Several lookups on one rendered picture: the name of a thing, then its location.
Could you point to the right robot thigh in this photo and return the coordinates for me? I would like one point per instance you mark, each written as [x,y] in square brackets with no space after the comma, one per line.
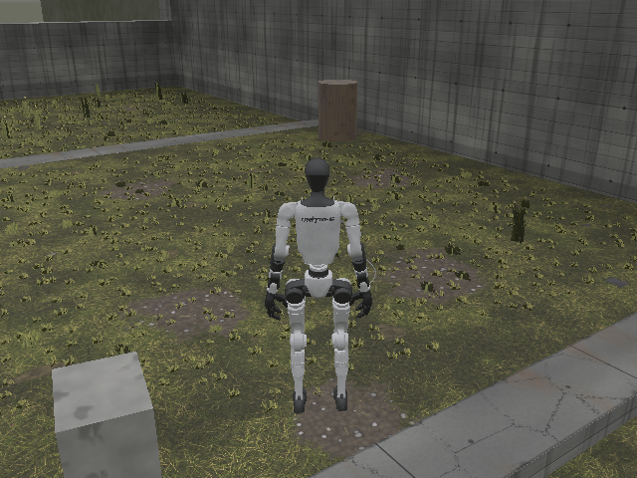
[341,295]

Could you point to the robot thigh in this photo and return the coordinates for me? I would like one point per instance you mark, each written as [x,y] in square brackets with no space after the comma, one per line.
[296,298]
[341,295]

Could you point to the robot right forearm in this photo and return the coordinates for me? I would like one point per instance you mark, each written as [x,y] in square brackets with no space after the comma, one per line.
[360,270]

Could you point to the left robot hand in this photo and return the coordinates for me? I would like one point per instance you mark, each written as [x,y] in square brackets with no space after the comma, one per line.
[270,304]

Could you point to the robot left upper arm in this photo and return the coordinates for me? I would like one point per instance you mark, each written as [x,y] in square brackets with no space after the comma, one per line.
[286,212]

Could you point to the robot right upper arm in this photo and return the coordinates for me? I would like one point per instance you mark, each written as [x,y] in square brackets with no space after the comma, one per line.
[349,211]

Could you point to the left robot thigh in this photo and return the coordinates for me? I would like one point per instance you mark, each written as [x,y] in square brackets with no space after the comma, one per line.
[296,298]

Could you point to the right robot hand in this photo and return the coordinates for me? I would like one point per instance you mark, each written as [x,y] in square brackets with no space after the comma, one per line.
[366,302]

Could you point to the robot left forearm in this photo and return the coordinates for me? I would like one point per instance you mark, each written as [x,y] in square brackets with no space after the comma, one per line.
[275,273]

